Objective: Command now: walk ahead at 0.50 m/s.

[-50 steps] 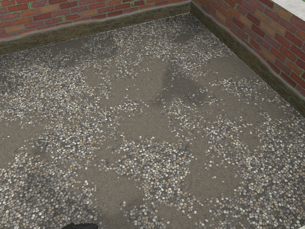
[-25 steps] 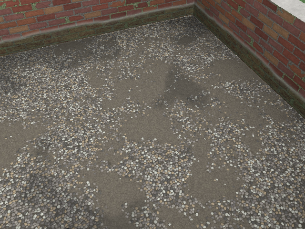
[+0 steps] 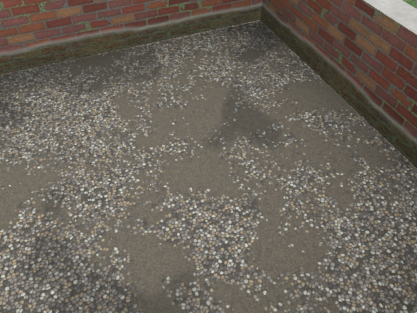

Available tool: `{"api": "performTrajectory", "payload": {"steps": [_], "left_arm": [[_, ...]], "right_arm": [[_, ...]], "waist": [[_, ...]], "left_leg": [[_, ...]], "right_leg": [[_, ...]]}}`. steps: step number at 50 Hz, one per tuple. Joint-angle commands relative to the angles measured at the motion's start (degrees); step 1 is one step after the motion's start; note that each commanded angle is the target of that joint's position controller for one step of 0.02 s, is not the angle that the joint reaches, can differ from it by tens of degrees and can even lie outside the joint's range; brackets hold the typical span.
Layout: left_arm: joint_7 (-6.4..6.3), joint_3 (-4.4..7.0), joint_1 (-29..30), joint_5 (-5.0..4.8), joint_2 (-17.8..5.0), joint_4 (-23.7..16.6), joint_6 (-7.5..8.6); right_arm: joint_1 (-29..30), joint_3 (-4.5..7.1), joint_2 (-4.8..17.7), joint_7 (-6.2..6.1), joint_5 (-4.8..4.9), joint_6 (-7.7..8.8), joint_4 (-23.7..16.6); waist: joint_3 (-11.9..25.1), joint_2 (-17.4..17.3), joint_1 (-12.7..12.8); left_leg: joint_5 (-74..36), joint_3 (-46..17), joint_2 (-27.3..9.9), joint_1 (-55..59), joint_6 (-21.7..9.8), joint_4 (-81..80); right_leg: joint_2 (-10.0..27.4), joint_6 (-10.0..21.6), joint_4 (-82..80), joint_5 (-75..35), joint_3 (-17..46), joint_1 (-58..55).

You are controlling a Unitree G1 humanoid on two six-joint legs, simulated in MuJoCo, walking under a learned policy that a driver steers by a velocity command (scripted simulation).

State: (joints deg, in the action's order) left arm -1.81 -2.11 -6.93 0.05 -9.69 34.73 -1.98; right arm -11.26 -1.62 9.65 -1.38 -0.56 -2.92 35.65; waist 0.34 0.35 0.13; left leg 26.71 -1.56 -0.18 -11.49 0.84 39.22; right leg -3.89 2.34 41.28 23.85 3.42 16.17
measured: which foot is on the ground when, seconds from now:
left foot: down 0.00-1.00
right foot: down 0.00-1.00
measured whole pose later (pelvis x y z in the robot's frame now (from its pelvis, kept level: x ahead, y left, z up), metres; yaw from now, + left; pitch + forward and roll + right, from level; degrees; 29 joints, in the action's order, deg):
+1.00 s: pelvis +0.00 +0.00 +0.00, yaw +0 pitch -1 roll +0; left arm -1.8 -2.2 -7.4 0.0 -9.7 34.7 -1.8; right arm -11.1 -1.9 9.4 -1.1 -0.6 -2.7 35.4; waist 0.4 0.5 0.1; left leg 26.7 -1.6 0.0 -11.7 0.7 39.4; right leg -3.4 2.2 41.4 23.9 2.8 16.4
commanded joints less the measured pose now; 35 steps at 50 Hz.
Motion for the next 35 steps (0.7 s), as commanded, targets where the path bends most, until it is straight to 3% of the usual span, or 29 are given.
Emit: {"api": "performTrajectory", "payload": {"steps": [1, 11, 12, 14, 22, 24, 35], "left_arm": [[-0.29, 1.06, 5.3, 0.15, -3.6, -5.6, 0.96], [-0.33, 0.93, 5.6, -0.26, -3.6, -5.5, 0.66], [-0.14, 1.00, 3.9, -0.33, -4.5, -5.0, 1.09], [0.01, 1.22, 4.1, -0.57, -5.2, -5.2, 1.22], [0.09, 1.20, 4.1, -0.19, -4.6, -5.4, 1.57], [-0.20, 1.03, 5.6, 0.19, -3.6, -6.0, 1.07], [-0.40, 0.92, 5.2, -0.20, -3.5, -5.5, 0.72]], "right_arm": [[2.6, 1.53, 5.0, -0.43, 0.17, 0.49, -4.3], [3.0, 1.43, 4.4, -0.35, -0.27, 0.51, -4.3], [3.6, 0.85, 3.2, 0.22, -0.53, 0.69, -5.4], [3.7, 0.69, 3.1, 0.49, -0.57, 1.01, -5.5], [3.0, 0.69, 3.7, 0.57, -0.30, 1.22, -5.4], [1.8, 1.43, 5.3, -0.21, 0.08, 0.83, -4.2], [3.0, 1.39, 4.4, -0.30, -0.24, 0.54, -4.3]], "waist": [[3.3, -2.5, 0.1], [3.5, 0.6, 0.0], [3.3, 2.6, 0.0], [2.7, 3.5, -0.1], [3.0, -1.0, -0.3], [3.5, -3.5, -0.3], [3.5, 0.5, 0.1]], "left_leg": [[-24.2, -2.5, -2.1, 3.8, -3.1, -4.5], [-19.5, -0.2, 0.0, 2.5, -1.8, -2.7], [-15.9, 0.8, 0.7, 0.2, -1.8, -2.6], [-13.1, 1.7, 1.4, -0.9, -1.3, -2.4], [-18.2, -0.3, 0.1, 1.3, -2.3, -4.2], [-24.0, -2.3, -1.7, 4.1, -2.8, -4.4], [-20.3, -0.5, -0.1, 2.4, -1.9, -2.9]], "right_leg": [[2.1, 1.8, -5.3, -19.6, 0.4, 2.7], [2.9, 2.6, -6.4, -22.7, 1.6, 1.7], [3.7, 2.1, -7.6, -21.2, 2.9, 0.1], [4.9, 2.9, -8.9, -20.7, 5.0, -0.1], [3.2, 1.8, -6.9, -18.5, 2.2, 1.0], [2.3, 2.0, -5.1, -19.0, 0.5, 3.1], [3.0, 2.4, -6.1, -22.7, 1.1, 1.5]]}}
Next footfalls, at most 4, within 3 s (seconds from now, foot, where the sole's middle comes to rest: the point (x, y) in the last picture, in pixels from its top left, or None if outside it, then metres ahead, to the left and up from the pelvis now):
none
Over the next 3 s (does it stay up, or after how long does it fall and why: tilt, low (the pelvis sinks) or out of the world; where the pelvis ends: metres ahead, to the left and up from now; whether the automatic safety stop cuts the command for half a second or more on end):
stays up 0.01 0.00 0.01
